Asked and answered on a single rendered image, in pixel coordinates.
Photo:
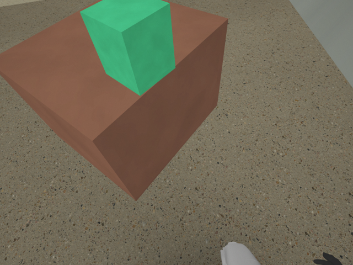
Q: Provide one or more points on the pedestal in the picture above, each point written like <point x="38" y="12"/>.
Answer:
<point x="127" y="137"/>

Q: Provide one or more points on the carton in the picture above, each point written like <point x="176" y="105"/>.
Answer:
<point x="133" y="39"/>

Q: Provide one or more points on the right robot thigh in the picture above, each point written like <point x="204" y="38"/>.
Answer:
<point x="237" y="254"/>

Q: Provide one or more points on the robot right hand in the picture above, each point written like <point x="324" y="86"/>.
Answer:
<point x="331" y="260"/>

